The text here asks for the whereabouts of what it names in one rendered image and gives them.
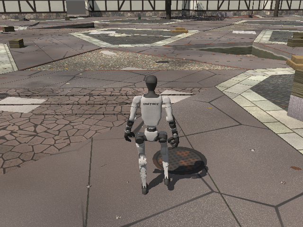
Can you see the robot left forearm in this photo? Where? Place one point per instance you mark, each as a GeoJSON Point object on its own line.
{"type": "Point", "coordinates": [129, 125]}

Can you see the right robot hand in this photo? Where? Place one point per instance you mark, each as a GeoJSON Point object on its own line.
{"type": "Point", "coordinates": [176, 141]}

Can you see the left robot hand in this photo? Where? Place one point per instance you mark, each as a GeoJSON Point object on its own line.
{"type": "Point", "coordinates": [130, 135]}

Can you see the robot right forearm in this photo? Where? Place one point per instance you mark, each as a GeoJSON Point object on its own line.
{"type": "Point", "coordinates": [173, 128]}

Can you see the robot left thigh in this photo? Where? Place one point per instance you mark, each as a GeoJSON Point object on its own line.
{"type": "Point", "coordinates": [140, 144]}

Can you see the robot right thigh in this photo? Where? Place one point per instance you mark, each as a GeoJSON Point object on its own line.
{"type": "Point", "coordinates": [163, 138]}

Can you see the robot right upper arm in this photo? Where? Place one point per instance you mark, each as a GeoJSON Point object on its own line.
{"type": "Point", "coordinates": [168, 108]}

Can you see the robot thigh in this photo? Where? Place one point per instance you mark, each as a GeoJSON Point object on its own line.
{"type": "Point", "coordinates": [140, 144]}
{"type": "Point", "coordinates": [163, 138]}

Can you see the robot left upper arm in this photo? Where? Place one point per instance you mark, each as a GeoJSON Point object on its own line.
{"type": "Point", "coordinates": [134, 107]}

